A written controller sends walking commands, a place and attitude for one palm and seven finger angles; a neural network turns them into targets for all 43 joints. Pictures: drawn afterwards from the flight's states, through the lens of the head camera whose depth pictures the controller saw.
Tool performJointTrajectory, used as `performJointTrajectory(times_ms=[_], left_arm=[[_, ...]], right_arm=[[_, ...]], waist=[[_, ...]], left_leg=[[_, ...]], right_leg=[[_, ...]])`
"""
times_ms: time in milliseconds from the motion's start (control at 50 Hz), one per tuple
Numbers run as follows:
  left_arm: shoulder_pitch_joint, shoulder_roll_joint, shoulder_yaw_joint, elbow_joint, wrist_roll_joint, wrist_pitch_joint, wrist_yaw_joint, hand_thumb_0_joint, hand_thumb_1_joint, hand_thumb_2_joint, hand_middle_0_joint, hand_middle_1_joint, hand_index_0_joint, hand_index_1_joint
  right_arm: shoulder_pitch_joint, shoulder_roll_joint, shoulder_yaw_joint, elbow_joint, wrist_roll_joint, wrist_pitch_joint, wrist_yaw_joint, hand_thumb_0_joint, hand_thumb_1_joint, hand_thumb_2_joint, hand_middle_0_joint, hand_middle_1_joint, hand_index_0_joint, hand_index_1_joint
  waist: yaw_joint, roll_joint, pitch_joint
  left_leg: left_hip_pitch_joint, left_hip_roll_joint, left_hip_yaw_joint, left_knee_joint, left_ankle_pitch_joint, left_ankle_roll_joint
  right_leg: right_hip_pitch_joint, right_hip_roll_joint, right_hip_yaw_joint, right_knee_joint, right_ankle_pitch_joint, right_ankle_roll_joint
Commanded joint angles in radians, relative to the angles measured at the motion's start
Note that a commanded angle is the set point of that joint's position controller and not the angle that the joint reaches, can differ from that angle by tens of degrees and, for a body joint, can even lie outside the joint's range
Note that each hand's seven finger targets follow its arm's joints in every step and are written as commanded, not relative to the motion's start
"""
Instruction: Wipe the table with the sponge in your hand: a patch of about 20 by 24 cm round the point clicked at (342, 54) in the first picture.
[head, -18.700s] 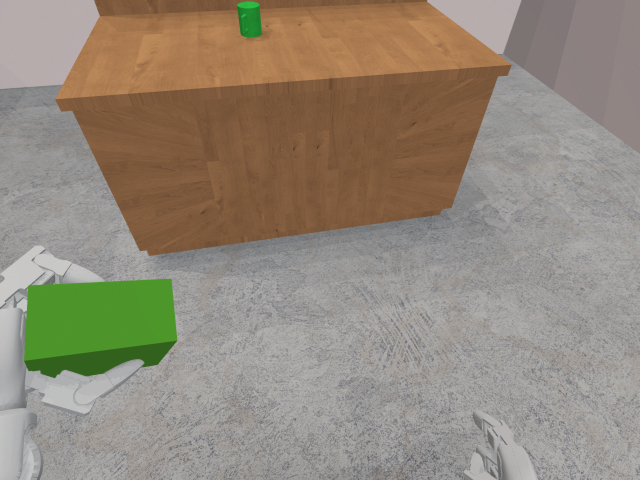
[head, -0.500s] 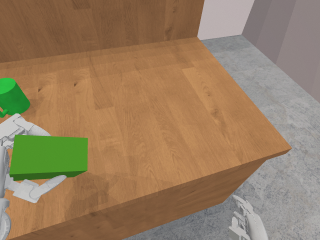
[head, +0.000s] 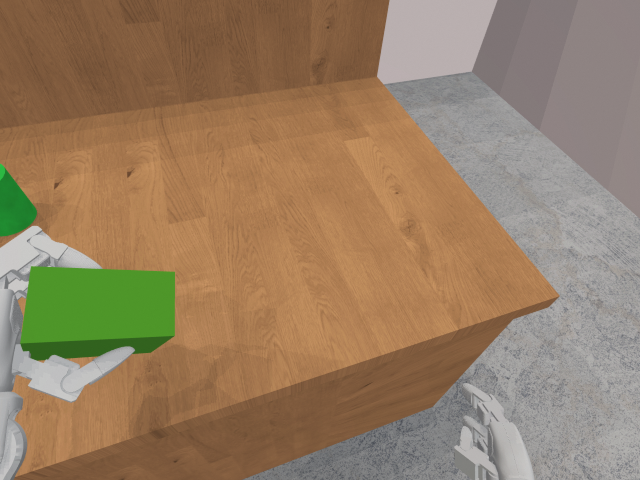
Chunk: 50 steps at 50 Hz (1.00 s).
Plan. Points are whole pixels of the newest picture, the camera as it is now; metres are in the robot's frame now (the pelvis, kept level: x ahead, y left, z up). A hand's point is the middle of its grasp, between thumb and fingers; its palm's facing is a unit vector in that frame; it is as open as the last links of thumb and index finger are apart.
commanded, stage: shuffle to correct the standing spot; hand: left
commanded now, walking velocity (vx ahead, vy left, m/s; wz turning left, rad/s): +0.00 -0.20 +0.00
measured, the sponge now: (120, 316) +0.23 +0.22 +0.13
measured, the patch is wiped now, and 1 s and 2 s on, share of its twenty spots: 0.00 0.00 0.00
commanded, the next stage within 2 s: none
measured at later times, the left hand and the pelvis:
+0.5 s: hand (143, 317) +0.23 +0.19 +0.15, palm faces +0.29 -0.85 -0.44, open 10.2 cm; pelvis +0.01 -0.05 -0.01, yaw +0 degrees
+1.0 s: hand (139, 316) +0.23 +0.19 +0.15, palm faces +0.29 -0.84 -0.45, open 10.2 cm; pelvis +0.01 -0.05 -0.01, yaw +0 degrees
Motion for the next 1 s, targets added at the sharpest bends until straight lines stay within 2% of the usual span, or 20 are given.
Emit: performJointTrajectory(times_ms=[0,80,100,200,220,280,300,380,400,420,460,520,560,580,600,640,700,760,920,980], left_arm=[[-0.056,0.159,0.089,-0.249,-0.020,-0.060,0.017,0.000,0.100,1.300,-1.200,-1.600,-1.200,-1.600],[-0.048,0.214,0.144,-0.287,-0.024,-0.052,0.020,0.000,0.100,1.300,-1.200,-1.600,-1.200,-1.600],[-0.034,0.186,0.121,-0.274,-0.031,-0.052,0.015,0.000,0.100,1.300,-1.200,-1.600,-1.200,-1.600],[-0.018,0.186,0.125,-0.277,-0.043,-0.042,0.011,0.000,0.100,1.300,-1.200,-1.600,-1.200,-1.600],[-0.021,0.209,0.140,-0.295,-0.044,-0.041,0.009,0.000,0.100,1.300,-1.200,-1.600,-1.200,-1.600],[0.003,0.216,0.146,-0.280,-0.048,-0.025,0.011,0.000,0.100,1.300,-1.200,-1.600,-1.200,-1.600],[0.004,0.184,0.119,-0.267,-0.053,-0.026,0.007,0.000,0.100,1.300,-1.200,-1.600,-1.200,-1.600],[-0.001,0.225,0.150,-0.292,-0.055,-0.014,0.016,0.000,0.100,1.300,-1.200,-1.600,-1.200,-1.600],[0.005,0.192,0.121,-0.277,-0.060,-0.017,0.013,0.000,0.100,1.300,-1.200,-1.600,-1.200,-1.600],[0.000,0.223,0.149,-0.293,-0.060,-0.017,0.014,0.000,0.100,1.300,-1.200,-1.600,-1.200,-1.600],[0.006,0.224,0.151,-0.305,-0.063,-0.017,0.013,0.000,0.100,1.300,-1.200,-1.600,-1.200,-1.600],[0.015,0.240,0.166,-0.325,-0.064,-0.020,0.016,0.000,0.100,1.300,-1.200,-1.600,-1.200,-1.600],[0.013,0.233,0.161,-0.316,-0.065,-0.016,0.012,0.000,0.100,1.300,-1.200,-1.600,-1.200,-1.600],[0.022,0.239,0.167,-0.317,-0.065,-0.013,0.016,0.000,0.100,1.300,-1.200,-1.600,-1.200,-1.600],[0.023,0.212,0.142,-0.306,-0.066,-0.018,0.012,0.000,0.100,1.300,-1.200,-1.600,-1.200,-1.600],[0.026,0.232,0.161,-0.305,-0.066,-0.017,0.008,0.000,0.100,1.300,-1.200,-1.600,-1.200,-1.600],[0.028,0.209,0.139,-0.284,-0.067,-0.014,0.007,0.000,0.100,1.300,-1.200,-1.600,-1.200,-1.600],[0.021,0.223,0.151,-0.300,-0.067,-0.012,0.005,0.000,0.100,1.300,-1.200,-1.600,-1.200,-1.600],[-0.006,0.238,0.155,-0.349,-0.060,-0.018,0.011,0.000,0.100,1.300,-1.200,-1.600,-1.200,-1.600],[0.001,0.237,0.157,-0.339,-0.059,-0.010,0.012,0.000,0.100,1.300,-1.200,-1.600,-1.200,-1.600]], right_arm=[[-0.072,-0.135,-0.056,-0.159,0.002,-0.048,-0.003,0.000,-0.900,-0.900,0.200,0.300,0.200,0.300],[-0.074,-0.133,-0.065,-0.166,0.008,-0.043,-0.003,0.000,-0.900,-0.900,0.200,0.300,0.200,0.300],[-0.068,-0.135,-0.064,-0.162,0.001,-0.038,-0.004,0.000,-0.900,-0.900,0.200,0.300,0.200,0.300],[-0.064,-0.138,-0.068,-0.163,0.004,-0.029,-0.007,0.000,-0.900,-0.900,0.200,0.300,0.200,0.300],[-0.063,-0.137,-0.078,-0.172,0.007,-0.030,-0.010,0.000,-0.900,-0.900,0.200,0.300,0.200,0.300],[-0.076,-0.135,-0.076,-0.170,0.012,-0.024,-0.012,0.000,-0.900,-0.900,0.200,0.300,0.200,0.300],[-0.063,-0.140,-0.074,-0.161,0.007,-0.020,-0.012,0.000,-0.900,-0.900,0.200,0.300,0.200,0.300],[-0.075,-0.136,-0.080,-0.165,0.015,-0.017,-0.016,0.000,-0.900,-0.900,0.200,0.300,0.200,0.300],[-0.064,-0.138,-0.075,-0.157,0.009,-0.013,-0.015,0.000,-0.900,-0.900,0.200,0.300,0.200,0.300],[-0.062,-0.141,-0.085,-0.164,0.010,-0.014,-0.018,0.000,-0.900,-0.900,0.200,0.300,0.200,0.300],[-0.057,-0.141,-0.086,-0.163,0.011,-0.012,-0.017,0.000,-0.900,-0.900,0.200,0.300,0.200,0.300],[-0.065,-0.143,-0.086,-0.162,0.006,-0.012,-0.022,0.000,-0.900,-0.900,0.200,0.300,0.200,0.300],[-0.057,-0.142,-0.088,-0.161,0.008,-0.009,-0.019,0.000,-0.900,-0.900,0.200,0.300,0.200,0.300],[-0.074,-0.139,-0.083,-0.159,0.011,-0.010,-0.020,0.000,-0.900,-0.900,0.200,0.300,0.200,0.300],[-0.063,-0.143,-0.078,-0.154,0.006,-0.008,-0.019,0.000,-0.900,-0.900,0.200,0.300,0.200,0.300],[-0.059,-0.146,-0.088,-0.161,0.007,-0.010,-0.018,0.000,-0.900,-0.900,0.200,0.300,0.200,0.300],[-0.062,-0.142,-0.076,-0.153,0.006,-0.005,-0.016,0.000,-0.900,-0.900,0.200,0.300,0.200,0.300],[-0.053,-0.141,-0.086,-0.162,0.009,-0.007,-0.015,0.000,-0.900,-0.900,0.200,0.300,0.200,0.300],[-0.064,-0.144,-0.083,-0.165,0.004,-0.014,-0.019,0.000,-0.900,-0.900,0.200,0.300,0.200,0.300],[-0.068,-0.138,-0.079,-0.162,0.008,-0.014,-0.017,0.000,-0.900,-0.900,0.200,0.300,0.200,0.300]], waist=[[-0.011,0.101,-0.152],[-0.013,0.101,-0.168],[-0.012,0.096,-0.177],[-0.015,0.097,-0.187],[-0.013,0.105,-0.191],[-0.017,0.064,-0.181],[-0.019,0.045,-0.177],[-0.024,0.039,-0.175],[-0.026,0.034,-0.160],[-0.022,0.032,-0.165],[-0.022,0.032,-0.176],[-0.019,0.069,-0.183],[-0.021,0.045,-0.185],[-0.024,0.064,-0.181],[-0.025,0.070,-0.175],[-0.022,0.088,-0.166],[-0.026,0.060,-0.144],[-0.025,0.044,-0.154],[-0.018,0.126,-0.178],[-0.022,0.120,-0.187]], left_leg=[[0.108,0.129,-0.108,-0.087,0.002,0.017],[0.131,0.128,-0.095,-0.049,0.058,0.009],[0.121,0.129,-0.093,-0.039,0.047,0.017],[0.117,0.126,-0.087,-0.006,0.071,0.015],[0.120,0.127,-0.087,0.008,0.091,0.015],[0.121,0.116,-0.071,0.042,0.082,0.010],[0.107,0.110,-0.066,0.050,0.052,0.013],[0.114,0.090,-0.061,0.087,0.033,0.008],[0.098,0.089,-0.059,0.088,0.006,0.013],[0.095,0.092,-0.065,0.093,0.014,0.012],[0.098,0.094,-0.067,0.107,0.045,0.013],[0.108,0.116,-0.076,0.090,0.127,0.021],[0.091,0.109,-0.070,0.116,0.138,0.015],[0.112,0.109,-0.073,0.101,0.159,0.016],[0.102,0.115,-0.074,0.090,0.154,0.020],[0.091,0.124,-0.081,0.089,0.133,0.019],[0.068,0.115,-0.078,0.074,0.028,0.019],[0.073,0.101,-0.075,0.099,-0.011,0.014],[0.091,0.154,-0.120,0.033,0.092,0.031],[0.107,0.149,-0.114,0.046,0.139,0.026]], right_leg=[[-0.044,-0.045,0.002,-0.050,0.098,-0.013],[-0.056,-0.051,0.026,-0.039,0.133,-0.023],[-0.051,-0.049,0.022,-0.047,0.136,-0.020],[-0.051,-0.049,0.027,-0.038,0.151,-0.024],[-0.049,-0.056,0.040,-0.036,0.167,-0.027],[-0.069,-0.068,0.059,-0.043,0.182,-0.034],[-0.074,-0.064,0.055,-0.049,0.170,-0.034],[-0.104,-0.090,0.096,-0.045,0.170,-0.053],[-0.116,-0.084,0.084,-0.054,0.139,-0.050],[-0.106,-0.087,0.095,-0.049,0.151,-0.051],[-0.096,-0.095,0.100,-0.038,0.180,-0.056],[-0.080,-0.076,0.075,-0.017,0.222,-0.031],[-0.061,-0.085,0.081,-0.016,0.252,-0.034],[-0.073,-0.081,0.079,-0.009,0.262,-0.037],[-0.075,-0.069,0.061,-0.009,0.244,-0.032],[-0.077,-0.071,0.070,-0.012,0.221,-0.026],[-0.095,-0.065,0.064,-0.031,0.149,-0.029],[-0.102,-0.084,0.093,-0.038,0.135,-0.045],[-0.070,-0.047,0.042,0.009,0.145,-0.022],[-0.061,-0.051,0.043,0.009,0.178,-0.029]])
